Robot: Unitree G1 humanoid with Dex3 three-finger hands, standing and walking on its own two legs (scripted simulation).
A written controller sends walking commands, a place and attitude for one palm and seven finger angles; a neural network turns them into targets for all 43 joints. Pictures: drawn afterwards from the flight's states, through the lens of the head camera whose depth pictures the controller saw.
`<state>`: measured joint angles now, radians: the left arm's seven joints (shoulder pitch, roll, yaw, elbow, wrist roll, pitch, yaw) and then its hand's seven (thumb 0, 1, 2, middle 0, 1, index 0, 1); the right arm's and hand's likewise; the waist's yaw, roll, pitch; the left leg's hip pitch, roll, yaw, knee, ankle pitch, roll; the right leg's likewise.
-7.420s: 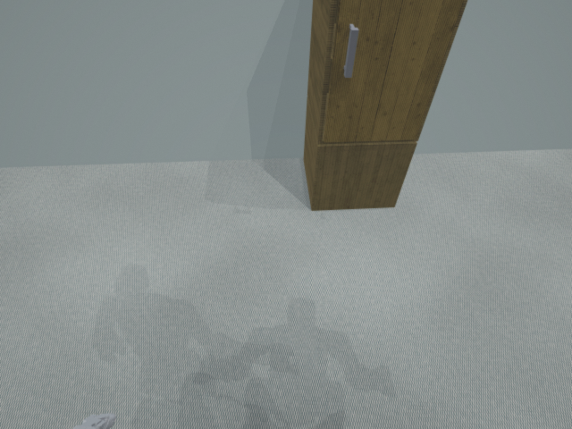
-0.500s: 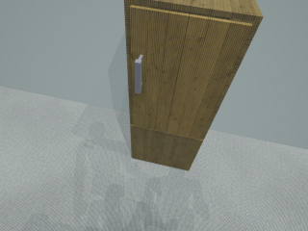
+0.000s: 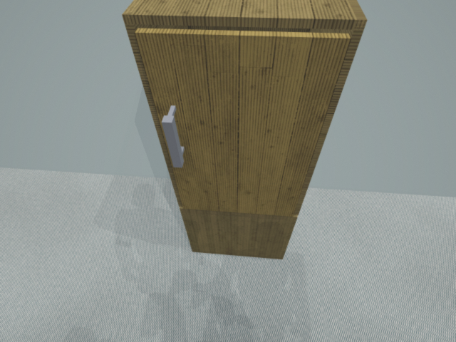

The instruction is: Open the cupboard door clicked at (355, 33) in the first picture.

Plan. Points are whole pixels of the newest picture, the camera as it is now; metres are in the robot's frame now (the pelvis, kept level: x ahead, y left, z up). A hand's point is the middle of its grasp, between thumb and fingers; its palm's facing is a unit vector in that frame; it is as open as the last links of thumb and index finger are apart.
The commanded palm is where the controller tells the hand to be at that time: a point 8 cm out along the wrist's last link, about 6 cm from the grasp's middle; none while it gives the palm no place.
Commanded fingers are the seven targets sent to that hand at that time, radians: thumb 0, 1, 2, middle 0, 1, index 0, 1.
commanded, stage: come to a stop and stand still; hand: left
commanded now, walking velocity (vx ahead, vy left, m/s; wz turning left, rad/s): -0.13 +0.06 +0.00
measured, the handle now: (175, 137) +0.54 +0.13 +0.03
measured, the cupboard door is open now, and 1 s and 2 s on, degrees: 0 0 0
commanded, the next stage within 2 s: look again from close up in 1.28 s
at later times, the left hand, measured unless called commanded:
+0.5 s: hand out of the picture -0.01 +0.23 -0.15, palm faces +0.00 -0.96 -0.28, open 7.3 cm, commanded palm none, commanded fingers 0.00 0.90 0.90 -0.20 -0.30 -0.20 -0.30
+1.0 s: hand out of the picture +0.02 +0.19 -0.16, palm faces -0.01 -0.97 -0.24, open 7.3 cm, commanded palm none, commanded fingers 0.00 0.90 0.90 -0.20 -0.30 -0.20 -0.30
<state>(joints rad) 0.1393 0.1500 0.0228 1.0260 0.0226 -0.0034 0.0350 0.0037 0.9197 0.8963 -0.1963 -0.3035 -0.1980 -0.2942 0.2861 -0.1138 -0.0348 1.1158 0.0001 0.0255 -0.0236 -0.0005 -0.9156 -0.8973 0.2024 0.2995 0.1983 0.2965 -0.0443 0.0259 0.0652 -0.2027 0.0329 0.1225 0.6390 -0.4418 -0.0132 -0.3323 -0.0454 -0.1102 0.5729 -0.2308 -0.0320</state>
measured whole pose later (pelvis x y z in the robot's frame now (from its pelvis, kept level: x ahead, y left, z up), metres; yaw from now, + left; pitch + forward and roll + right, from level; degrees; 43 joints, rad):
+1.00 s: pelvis -0.01 +0.01 +0.01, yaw -1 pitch +0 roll +1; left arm 0.24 0.16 0.00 1.11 0.01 -0.02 0.03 0.01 0.93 0.90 -0.20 -0.30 -0.20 -0.29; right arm 0.34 -0.15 0.02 1.13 -0.01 -0.02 -0.02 0.00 -0.91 -0.90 0.20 0.30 0.20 0.30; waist -0.01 0.03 0.03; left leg -0.12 0.02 0.10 0.40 -0.28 0.00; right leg -0.26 -0.02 -0.07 0.47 -0.20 -0.03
